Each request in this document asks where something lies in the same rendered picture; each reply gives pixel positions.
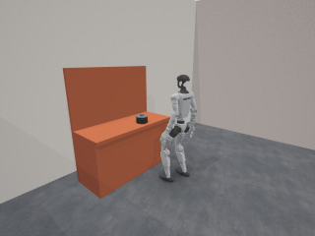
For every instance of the robot right hand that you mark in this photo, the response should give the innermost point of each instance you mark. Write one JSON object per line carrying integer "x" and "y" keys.
{"x": 192, "y": 129}

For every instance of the robot right upper arm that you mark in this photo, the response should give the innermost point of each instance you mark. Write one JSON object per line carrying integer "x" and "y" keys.
{"x": 193, "y": 103}

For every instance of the lid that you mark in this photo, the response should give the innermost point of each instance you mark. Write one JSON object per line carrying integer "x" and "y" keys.
{"x": 141, "y": 116}

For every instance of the robot left upper arm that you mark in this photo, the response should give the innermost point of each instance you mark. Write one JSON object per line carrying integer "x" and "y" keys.
{"x": 174, "y": 100}

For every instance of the robot left hand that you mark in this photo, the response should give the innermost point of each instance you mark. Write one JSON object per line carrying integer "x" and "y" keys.
{"x": 164, "y": 136}

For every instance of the humanoid robot head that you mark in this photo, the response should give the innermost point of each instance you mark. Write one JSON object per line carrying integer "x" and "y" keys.
{"x": 183, "y": 79}

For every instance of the robot left forearm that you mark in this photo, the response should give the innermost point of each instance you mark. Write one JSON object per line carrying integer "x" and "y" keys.
{"x": 171, "y": 122}

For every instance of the pot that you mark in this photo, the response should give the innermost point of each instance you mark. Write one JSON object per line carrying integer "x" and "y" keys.
{"x": 142, "y": 120}

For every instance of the table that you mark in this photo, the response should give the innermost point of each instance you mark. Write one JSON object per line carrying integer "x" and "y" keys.
{"x": 110, "y": 147}

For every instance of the robot right forearm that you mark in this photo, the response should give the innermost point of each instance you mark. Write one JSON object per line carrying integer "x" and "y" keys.
{"x": 192, "y": 118}

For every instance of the robot torso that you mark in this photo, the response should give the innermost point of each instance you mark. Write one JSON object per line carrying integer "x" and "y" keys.
{"x": 184, "y": 103}

